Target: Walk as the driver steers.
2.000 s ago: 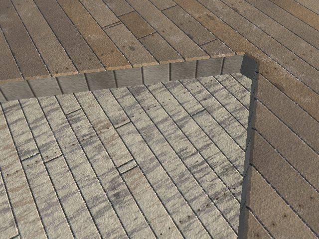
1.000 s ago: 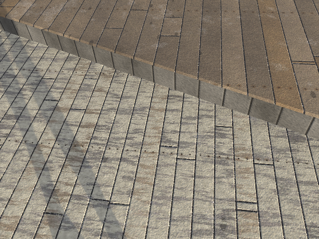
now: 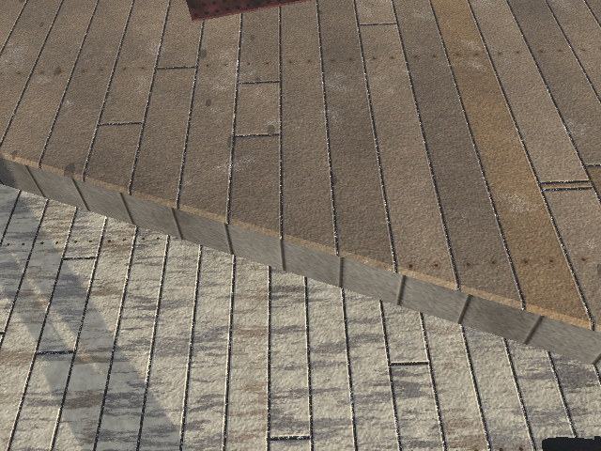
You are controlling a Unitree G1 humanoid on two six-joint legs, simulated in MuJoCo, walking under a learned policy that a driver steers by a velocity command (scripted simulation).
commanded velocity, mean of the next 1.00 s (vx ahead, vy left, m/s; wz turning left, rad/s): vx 0.50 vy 0.00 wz -0.54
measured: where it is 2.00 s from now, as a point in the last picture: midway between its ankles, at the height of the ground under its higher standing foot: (459, 183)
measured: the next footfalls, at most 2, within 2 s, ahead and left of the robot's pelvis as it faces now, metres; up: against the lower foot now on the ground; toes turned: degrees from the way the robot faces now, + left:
left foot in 0.18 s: +0.28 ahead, +0.14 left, +0.00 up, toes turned -10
right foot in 0.68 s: +0.46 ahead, -0.15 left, +0.00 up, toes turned -28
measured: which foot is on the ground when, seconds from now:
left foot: up 0.00-0.16, down 0.18-0.66, up 0.68-1.00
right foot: down 0.00-0.18, up 0.20-0.66, down 0.68-1.00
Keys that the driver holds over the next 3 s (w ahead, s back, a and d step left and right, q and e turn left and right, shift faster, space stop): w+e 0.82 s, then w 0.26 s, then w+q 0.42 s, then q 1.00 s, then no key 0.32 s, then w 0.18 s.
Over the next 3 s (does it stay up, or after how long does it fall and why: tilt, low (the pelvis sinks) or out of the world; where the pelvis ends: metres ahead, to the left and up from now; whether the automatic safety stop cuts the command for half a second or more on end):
stays up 1.11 -0.27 0.14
